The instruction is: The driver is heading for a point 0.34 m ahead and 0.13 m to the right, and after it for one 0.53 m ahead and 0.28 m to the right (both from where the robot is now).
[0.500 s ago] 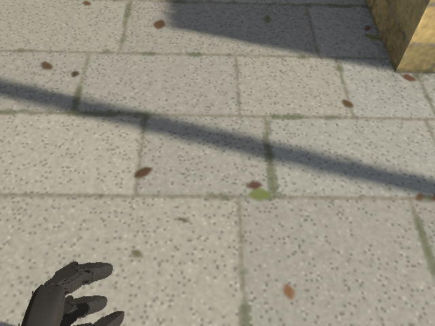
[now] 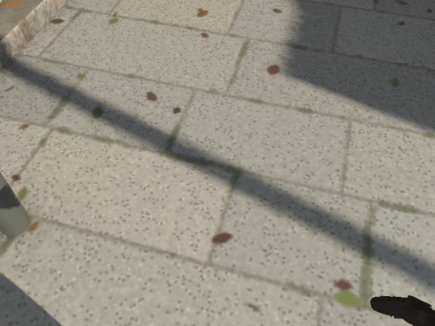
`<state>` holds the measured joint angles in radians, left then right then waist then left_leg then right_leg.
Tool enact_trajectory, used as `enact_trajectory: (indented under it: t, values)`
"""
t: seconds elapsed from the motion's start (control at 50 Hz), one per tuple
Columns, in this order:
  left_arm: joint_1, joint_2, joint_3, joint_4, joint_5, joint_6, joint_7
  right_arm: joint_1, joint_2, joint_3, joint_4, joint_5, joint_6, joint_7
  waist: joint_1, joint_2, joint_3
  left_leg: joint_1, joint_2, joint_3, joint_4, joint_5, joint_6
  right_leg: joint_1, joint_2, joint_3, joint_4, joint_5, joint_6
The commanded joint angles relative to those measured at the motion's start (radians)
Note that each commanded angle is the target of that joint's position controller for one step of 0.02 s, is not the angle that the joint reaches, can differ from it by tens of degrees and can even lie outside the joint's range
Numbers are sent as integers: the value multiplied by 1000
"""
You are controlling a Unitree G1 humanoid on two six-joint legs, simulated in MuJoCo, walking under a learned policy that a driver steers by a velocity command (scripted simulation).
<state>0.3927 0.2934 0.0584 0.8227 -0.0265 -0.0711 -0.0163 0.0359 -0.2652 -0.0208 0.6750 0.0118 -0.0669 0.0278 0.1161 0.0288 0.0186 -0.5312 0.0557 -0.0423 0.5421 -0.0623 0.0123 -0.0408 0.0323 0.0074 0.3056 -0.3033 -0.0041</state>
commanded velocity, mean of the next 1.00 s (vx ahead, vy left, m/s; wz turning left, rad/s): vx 0.26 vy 0.00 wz -0.47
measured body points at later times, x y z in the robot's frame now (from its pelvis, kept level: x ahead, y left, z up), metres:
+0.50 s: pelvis +0.25 +0.01 -0.01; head +0.29 +0.00 +0.44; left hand +0.51 +0.19 -0.09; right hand +0.22 -0.28 -0.14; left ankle +0.14 +0.13 -0.74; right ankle +0.38 -0.13 -0.72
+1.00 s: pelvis +0.37 +0.00 -0.01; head +0.40 -0.01 +0.44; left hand +0.66 +0.16 -0.10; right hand +0.36 -0.31 -0.11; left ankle +0.47 +0.10 -0.74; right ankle +0.37 -0.12 -0.74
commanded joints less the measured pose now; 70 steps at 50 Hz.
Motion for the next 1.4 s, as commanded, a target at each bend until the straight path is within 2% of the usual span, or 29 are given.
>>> enact_trajectory:
  t: [0.02,0.04,0.06,0.08,0.1,0.14,0.2,0.28,0.4,0.5,0.52,0.54,0.56,0.58,0.6,0.64,0.66,0.72,0.86,0.98,1.0,1.02,1.04,1.06,1.1,1.22,1.32,1.38,1.4]
  values:
    - [-32,166,34,-46,-4,1,9,76,-134,-53,-46,-1,-25,-3,-132,-103,-43,275,-42,37,-82,-33,39,-104,-226,169,52,369,-137]
    - [-41,126,18,-53,5,-2,9,219,-189,-77,-16,-11,-27,-14,-201,-72,-135,492,23,-21,-72,-23,75,-190,-166,122,246,373,-99]
    - [-1,38,-11,-89,20,-15,10,367,-285,-101,-3,-33,-20,-26,-239,115,-300,853,271,-327,-72,-71,182,-501,-46,22,614,89,-25]
    - [43,39,-14,-91,2,-26,14,414,-266,-99,17,-24,-8,-22,-236,267,-372,906,374,-623,-195,-268,264,-687,-4,70,835,-287,-5]
    - [-7,133,14,-91,-15,-26,15,374,-200,-78,18,-13,-8,-19,-240,155,-241,799,338,-557,-232,-380,234,-762,-55,121,932,-235,-7]
    - [-87,127,20,-109,-6,-13,18,245,-130,-55,13,-14,-15,-13,-184,91,-83,575,263,-340,-291,-294,188,-745,-120,90,898,-78,-7]
    - [-62,76,21,-97,-3,21,18,164,-89,-50,27,-26,-38,-10,-119,103,-22,406,203,-147,-374,-82,169,-636,-159,97,845,46,6]
    - [-121,51,20,-126,3,33,15,183,-118,-65,69,-32,-50,-22,-115,34,2,422,199,9,-397,141,175,-692,-157,117,735,198,26]
    - [-305,7,0,-210,21,25,-29,214,-176,-75,101,-17,-17,-52,-167,19,38,443,172,198,-325,444,131,-571,-107,-28,380,383,7]
    - [-187,98,42,-227,24,33,-55,194,-227,-96,92,16,31,-75,-80,64,-65,565,193,218,-22,747,84,-402,-10,-91,288,193,-77]
    - [-70,141,66,-199,25,30,-45,180,-212,-91,83,19,37,-78,-16,32,-125,518,150,237,161,678,50,-239,24,-89,192,285,-109]
    - [-5,220,89,-194,26,35,-18,230,-169,-75,71,-9,29,-72,0,-108,-202,312,77,243,445,297,-13,13,-92,81,182,671,-167]
    - [-73,312,91,-232,42,38,-4,371,-59,-37,42,-57,15,-50,-135,-317,-325,-78,-111,154,825,-651,-84,337,-371,524,254,1060,-392]
    - [-55,252,79,-266,41,39,-9,324,-153,-48,56,-32,2,-32,-44,-175,-507,-102,-106,-61,920,-636,-74,345,-409,641,160,875,-445]
    - [-118,206,66,-274,35,39,-12,218,-182,-58,26,3,5,-30,-41,-112,-382,-153,-65,-70,892,-537,-56,242,-356,521,121,736,-393]
    - [-207,140,48,-275,8,50,0,167,-166,-58,22,-16,25,-53,-99,-27,-181,-146,-7,-51,739,-412,-61,-31,-262,388,62,532,-300]
    - [-231,137,46,-281,18,56,5,181,-172,-62,21,-19,39,-58,-131,-56,-152,-77,1,-54,688,-383,-63,-143,-235,361,35,492,-286]
    - [-251,158,54,-285,37,60,16,210,-132,-54,31,-26,55,-67,-157,-101,-154,13,-29,-27,544,-346,-86,-264,-187,310,25,546,-275]
    - [-253,172,62,-289,25,98,49,106,-117,-49,1,-17,64,-66,-116,-162,-153,59,-63,-58,290,-224,-102,-296,-138,387,24,114,-214]
    - [-245,144,55,-291,8,117,47,170,-141,-70,9,-12,30,-43,-145,-185,-141,282,-56,-49,-132,-114,-33,-273,-92,464,153,159,-144]
    - [-202,94,41,-292,11,119,47,192,-212,-87,4,-31,33,-47,-123,-33,-161,396,141,-206,-194,-76,39,-376,-13,365,321,-73,-84]
    - [-205,97,45,-329,3,109,43,171,-283,-105,14,-62,47,-48,-85,290,-92,390,318,-452,-253,94,203,-585,145,139,510,-299,-23]
    - [-192,185,71,-309,25,96,41,134,-224,-94,-20,-67,44,-51,-104,221,-96,362,367,-484,-248,138,263,-604,71,158,743,-304,19]
    - [-179,210,85,-281,14,100,38,93,-174,-80,-37,-56,45,-58,-92,138,-91,345,311,-374,-224,143,228,-592,55,154,832,-238,34]
    - [-150,167,79,-248,15,125,46,49,-134,-70,-47,-24,50,-66,-86,96,-63,359,220,-223,-198,129,167,-615,34,125,931,-139,72]
    - [-271,80,43,-309,4,128,30,133,-171,-84,-29,-29,79,-80,-163,156,-79,475,210,-74,-202,183,195,-583,-36,23,696,-89,112]
    - [-260,95,45,-317,6,132,8,119,-219,-105,-23,-8,80,-61,-163,182,-99,436,254,-22,-181,213,194,-392,-44,-52,448,-90,69]
    - [-179,95,57,-289,6,136,0,99,-212,-106,-11,20,76,-57,-107,153,-102,387,239,33,-80,161,127,-223,-12,-88,171,88,-3]
    - [-141,125,70,-277,8,135,8,153,-176,-98,13,15,72,-53,-101,73,-113,295,200,93,20,55,58,-88,-18,-35,83,213,-40]
Next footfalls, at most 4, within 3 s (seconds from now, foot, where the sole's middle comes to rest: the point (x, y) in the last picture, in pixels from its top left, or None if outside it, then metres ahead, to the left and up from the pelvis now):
0.04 left None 0.18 0.13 -0.78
0.54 right None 0.41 -0.13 -0.78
1.00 left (222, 312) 0.50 0.07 -0.78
1.40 right None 0.31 -0.11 -0.78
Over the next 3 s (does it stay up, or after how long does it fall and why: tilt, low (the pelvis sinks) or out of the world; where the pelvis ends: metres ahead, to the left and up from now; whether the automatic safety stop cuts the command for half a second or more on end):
stays up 0.37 -0.04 -0.01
